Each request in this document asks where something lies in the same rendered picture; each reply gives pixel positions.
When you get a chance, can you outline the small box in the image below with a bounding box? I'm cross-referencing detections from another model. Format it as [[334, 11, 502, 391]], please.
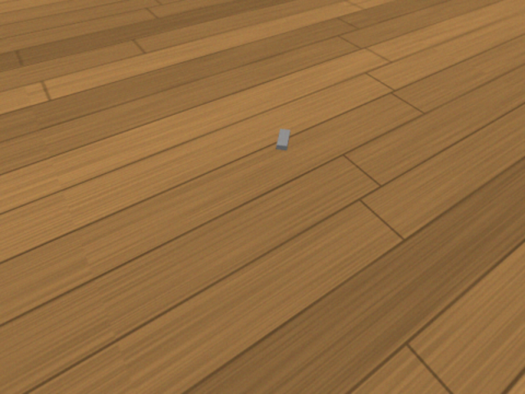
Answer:
[[276, 129, 290, 150]]

